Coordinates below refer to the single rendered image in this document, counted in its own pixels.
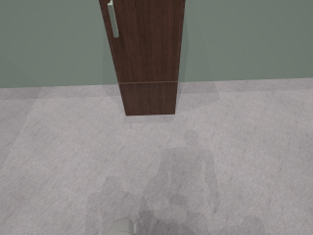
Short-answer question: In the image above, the robot left thigh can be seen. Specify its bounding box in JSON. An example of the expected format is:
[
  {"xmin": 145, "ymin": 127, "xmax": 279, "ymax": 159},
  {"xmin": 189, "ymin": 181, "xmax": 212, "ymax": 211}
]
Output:
[{"xmin": 106, "ymin": 217, "xmax": 137, "ymax": 235}]

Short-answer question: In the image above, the cupboard door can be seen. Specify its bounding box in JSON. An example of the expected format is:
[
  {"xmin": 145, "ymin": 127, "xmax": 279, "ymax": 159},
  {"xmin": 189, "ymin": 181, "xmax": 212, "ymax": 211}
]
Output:
[{"xmin": 103, "ymin": 0, "xmax": 182, "ymax": 82}]

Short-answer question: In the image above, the handle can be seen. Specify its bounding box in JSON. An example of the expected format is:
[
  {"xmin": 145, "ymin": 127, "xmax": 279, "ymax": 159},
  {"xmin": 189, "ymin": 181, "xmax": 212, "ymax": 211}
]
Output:
[{"xmin": 108, "ymin": 0, "xmax": 119, "ymax": 38}]

